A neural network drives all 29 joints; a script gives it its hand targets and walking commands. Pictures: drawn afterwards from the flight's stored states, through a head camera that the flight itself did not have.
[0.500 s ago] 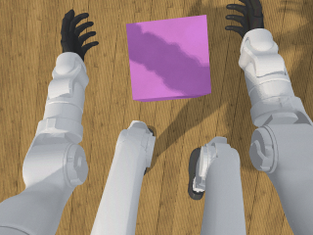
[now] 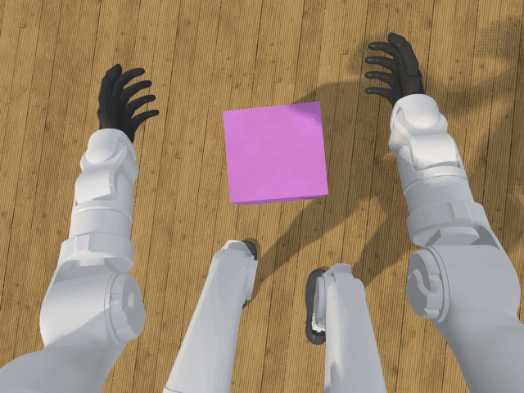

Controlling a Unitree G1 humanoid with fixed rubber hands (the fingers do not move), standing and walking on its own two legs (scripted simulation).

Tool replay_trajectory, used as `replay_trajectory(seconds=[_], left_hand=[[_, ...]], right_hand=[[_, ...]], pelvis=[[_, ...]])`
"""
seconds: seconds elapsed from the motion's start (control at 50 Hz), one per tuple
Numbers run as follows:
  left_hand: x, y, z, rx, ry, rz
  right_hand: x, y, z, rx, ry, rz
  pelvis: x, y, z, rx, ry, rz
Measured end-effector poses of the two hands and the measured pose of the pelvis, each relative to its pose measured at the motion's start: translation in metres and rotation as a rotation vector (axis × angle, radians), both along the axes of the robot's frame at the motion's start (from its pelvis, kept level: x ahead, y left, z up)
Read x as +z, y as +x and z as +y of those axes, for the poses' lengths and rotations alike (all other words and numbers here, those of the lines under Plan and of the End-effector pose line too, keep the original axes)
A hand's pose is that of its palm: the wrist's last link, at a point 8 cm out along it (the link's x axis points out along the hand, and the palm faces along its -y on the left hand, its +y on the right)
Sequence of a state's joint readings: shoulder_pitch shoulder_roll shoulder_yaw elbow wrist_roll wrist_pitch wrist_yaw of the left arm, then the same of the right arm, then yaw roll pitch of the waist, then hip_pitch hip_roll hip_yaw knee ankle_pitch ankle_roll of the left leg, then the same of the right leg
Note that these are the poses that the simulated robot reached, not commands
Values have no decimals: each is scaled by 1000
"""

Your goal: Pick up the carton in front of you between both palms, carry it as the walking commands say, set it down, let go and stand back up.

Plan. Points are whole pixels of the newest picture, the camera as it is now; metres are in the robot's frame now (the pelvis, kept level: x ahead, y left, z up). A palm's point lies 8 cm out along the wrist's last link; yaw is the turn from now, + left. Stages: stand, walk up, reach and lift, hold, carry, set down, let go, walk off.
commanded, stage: set down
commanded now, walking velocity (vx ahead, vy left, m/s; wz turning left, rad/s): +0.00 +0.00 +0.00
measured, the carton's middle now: (275, 161) +0.47 +0.07 -0.46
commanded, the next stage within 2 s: let go in 0.08 s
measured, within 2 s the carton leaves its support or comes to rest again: neither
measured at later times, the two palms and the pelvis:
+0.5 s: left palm (45, 171) +0.34 +0.28 +0.03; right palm (478, 180) +0.40 -0.14 +0.02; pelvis +0.05 +0.02 +0.13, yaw -1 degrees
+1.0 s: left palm out of the picture +0.25 +0.23 +0.12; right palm out of the picture +0.28 -0.23 +0.12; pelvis +0.10 +0.00 +0.19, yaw +2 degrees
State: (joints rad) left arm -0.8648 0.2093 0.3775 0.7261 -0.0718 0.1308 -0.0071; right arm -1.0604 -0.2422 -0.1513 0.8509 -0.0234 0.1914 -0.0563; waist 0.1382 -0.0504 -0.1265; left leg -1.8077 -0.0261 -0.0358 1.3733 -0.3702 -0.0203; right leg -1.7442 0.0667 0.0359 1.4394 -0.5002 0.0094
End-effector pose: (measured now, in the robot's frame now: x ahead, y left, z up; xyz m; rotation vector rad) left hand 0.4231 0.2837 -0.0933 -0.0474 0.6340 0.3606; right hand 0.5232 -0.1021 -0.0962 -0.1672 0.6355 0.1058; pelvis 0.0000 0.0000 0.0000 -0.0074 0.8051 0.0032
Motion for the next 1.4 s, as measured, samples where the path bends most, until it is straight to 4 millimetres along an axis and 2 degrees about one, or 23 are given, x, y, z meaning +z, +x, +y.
replay_trajectory(seconds=[0.16,0.26,0.46,0.62,0.82,0.92,1.04,1.12,1.24,1.4], left_hand=[[40,-1,-2,-31,9,11],[60,-13,-6,-106,31,50],[112,-70,-4,-272,74,161],[156,-112,-6,-292,78,172],[201,-166,-30,-272,73,186],[213,-175,-42,-280,73,184],[216,-169,-56,-307,75,174],[216,-165,-63,-321,77,173],[215,-166,-65,-327,82,185],[219,-169,-47,-284,127,215]], right_hand=[[40,-6,-6,-11,-8,12],[60,-28,-14,-53,-42,24],[106,-112,-37,-150,-90,81],[146,-149,-54,-133,-88,92],[185,-200,-87,-124,-82,109],[202,-224,-109,-129,-85,114],[217,-249,-134,-145,-91,129],[222,-259,-144,-154,-91,139],[222,-262,-143,-154,-81,143],[216,-262,-130,-163,-81,131]], pelvis=[[41,9,3,1,-4,-26],[66,18,8,0,-11,-59],[120,45,20,-1,-17,-229],[150,68,25,7,-7,-383],[180,92,15,16,13,-594],[188,99,4,18,24,-692],[191,101,-9,17,33,-782],[191,101,-14,12,33,-826],[190,98,-15,7,32,-867],[187,97,-7,23,34,-876]])
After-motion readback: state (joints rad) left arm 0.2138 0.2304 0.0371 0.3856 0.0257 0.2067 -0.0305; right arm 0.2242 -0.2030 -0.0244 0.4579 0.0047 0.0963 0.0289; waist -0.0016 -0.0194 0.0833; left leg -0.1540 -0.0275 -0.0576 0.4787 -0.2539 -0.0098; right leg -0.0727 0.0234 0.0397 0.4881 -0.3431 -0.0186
